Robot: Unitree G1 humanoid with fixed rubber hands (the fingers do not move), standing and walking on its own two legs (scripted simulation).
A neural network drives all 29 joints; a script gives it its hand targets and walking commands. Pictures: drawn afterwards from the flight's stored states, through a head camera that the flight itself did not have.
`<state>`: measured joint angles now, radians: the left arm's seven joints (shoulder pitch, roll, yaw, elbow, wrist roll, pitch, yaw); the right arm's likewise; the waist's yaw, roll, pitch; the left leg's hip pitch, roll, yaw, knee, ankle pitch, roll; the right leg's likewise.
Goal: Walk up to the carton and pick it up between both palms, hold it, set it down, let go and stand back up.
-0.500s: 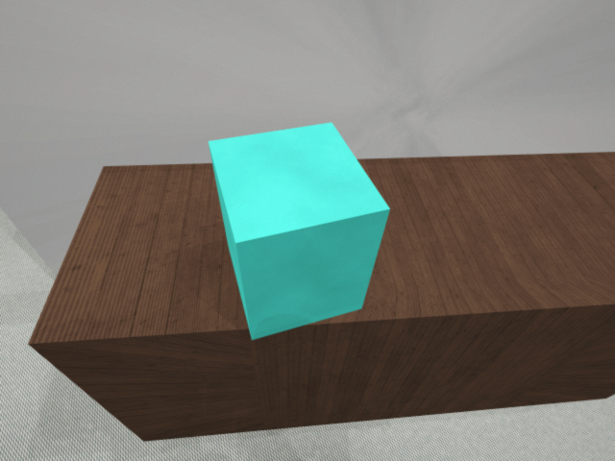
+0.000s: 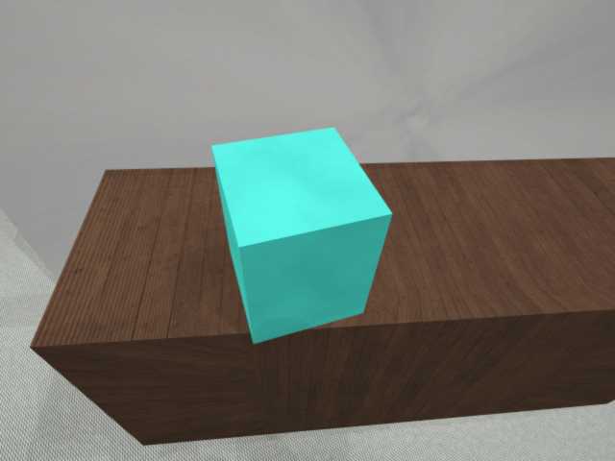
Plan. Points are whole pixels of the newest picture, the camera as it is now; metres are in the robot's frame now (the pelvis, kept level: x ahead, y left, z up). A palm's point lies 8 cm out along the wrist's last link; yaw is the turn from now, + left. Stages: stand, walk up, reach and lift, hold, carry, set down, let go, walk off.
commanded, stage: walk up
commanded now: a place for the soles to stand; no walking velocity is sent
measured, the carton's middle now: (293, 236) +0.46 +0.02 +0.01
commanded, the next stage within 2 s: reach and lift in 0.04 s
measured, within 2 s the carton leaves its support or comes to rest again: neither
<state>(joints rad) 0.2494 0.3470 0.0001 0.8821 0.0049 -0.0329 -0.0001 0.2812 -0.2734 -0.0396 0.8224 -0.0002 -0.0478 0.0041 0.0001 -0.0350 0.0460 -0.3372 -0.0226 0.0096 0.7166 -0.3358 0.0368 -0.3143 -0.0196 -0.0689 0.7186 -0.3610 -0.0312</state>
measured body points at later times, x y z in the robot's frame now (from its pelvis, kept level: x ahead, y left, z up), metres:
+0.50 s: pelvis -0.02 -0.02 +0.01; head -0.01 -0.01 +0.46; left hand +0.18 +0.24 -0.07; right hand +0.12 -0.28 -0.10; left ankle +0.03 +0.10 -0.72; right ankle +0.02 -0.11 -0.72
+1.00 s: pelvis -0.04 +0.00 +0.01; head -0.04 +0.04 +0.46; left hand +0.18 +0.23 -0.05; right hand +0.10 -0.25 -0.04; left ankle +0.03 +0.10 -0.72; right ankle +0.02 -0.11 -0.72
